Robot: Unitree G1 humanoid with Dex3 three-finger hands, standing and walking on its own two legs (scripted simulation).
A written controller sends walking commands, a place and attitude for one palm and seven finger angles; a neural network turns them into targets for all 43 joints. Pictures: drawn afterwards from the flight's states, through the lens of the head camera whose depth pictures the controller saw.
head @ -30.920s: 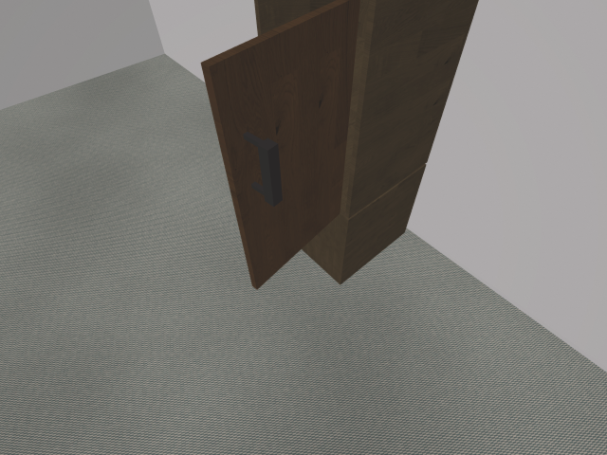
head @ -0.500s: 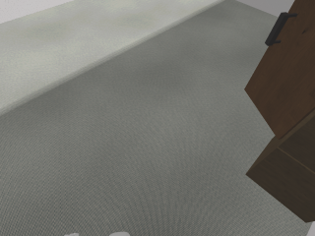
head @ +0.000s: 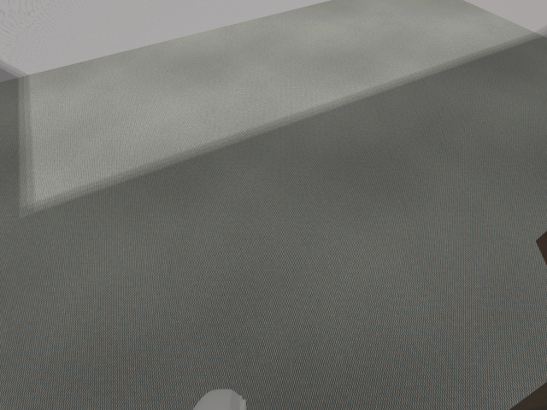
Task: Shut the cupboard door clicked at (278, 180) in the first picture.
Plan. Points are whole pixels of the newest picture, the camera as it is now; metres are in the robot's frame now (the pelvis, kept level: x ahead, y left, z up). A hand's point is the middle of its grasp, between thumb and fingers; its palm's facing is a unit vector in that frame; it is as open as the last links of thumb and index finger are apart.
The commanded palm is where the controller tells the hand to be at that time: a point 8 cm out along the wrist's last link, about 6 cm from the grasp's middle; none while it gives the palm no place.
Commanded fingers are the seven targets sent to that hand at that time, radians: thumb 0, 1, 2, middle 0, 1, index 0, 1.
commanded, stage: walk to a spot facing it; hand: left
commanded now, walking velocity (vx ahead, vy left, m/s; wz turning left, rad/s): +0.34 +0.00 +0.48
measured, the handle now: out of the picture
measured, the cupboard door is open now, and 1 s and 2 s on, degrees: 58 58 58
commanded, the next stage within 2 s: turn to face it in 0.82 s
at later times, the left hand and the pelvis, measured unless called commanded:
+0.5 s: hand (140, 371) +0.21 +0.26 -0.17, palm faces +0.24 -0.95 -0.20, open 7.4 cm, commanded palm none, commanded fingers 0.00 0.90 0.90 -0.20 -0.30 -0.20 -0.30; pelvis +0.19 +0.05 +0.00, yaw +11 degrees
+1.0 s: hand (163, 294) +0.35 +0.25 -0.17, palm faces +0.41 -0.89 -0.21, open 7.2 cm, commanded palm none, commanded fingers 0.00 0.90 0.90 -0.20 -0.30 -0.20 -0.30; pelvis +0.41 +0.07 +0.00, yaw +23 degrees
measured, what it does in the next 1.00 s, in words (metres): walks ahead, turning left: left foot, then right foot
